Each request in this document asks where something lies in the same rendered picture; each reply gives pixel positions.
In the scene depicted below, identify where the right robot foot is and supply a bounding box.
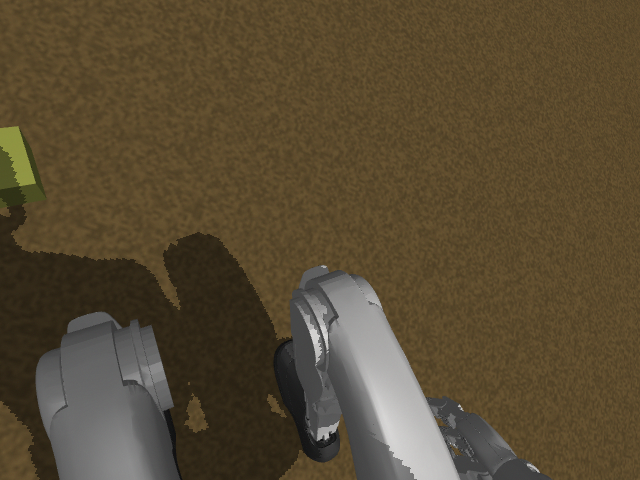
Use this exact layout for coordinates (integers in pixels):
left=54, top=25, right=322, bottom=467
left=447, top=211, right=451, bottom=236
left=274, top=339, right=340, bottom=462

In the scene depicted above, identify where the right robot hand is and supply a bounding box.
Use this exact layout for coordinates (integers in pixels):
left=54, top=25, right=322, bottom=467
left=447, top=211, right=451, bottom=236
left=426, top=396, right=519, bottom=480

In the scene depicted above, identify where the right robot arm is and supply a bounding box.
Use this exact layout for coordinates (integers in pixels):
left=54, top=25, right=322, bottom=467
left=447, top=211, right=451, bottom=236
left=493, top=459, right=552, bottom=480

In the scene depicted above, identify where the carton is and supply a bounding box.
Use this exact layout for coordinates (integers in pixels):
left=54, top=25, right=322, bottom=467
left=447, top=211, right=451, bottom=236
left=0, top=126, right=47, bottom=208

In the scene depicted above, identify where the left robot foot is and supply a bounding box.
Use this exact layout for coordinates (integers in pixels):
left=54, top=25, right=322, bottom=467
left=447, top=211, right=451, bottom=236
left=164, top=409, right=182, bottom=480

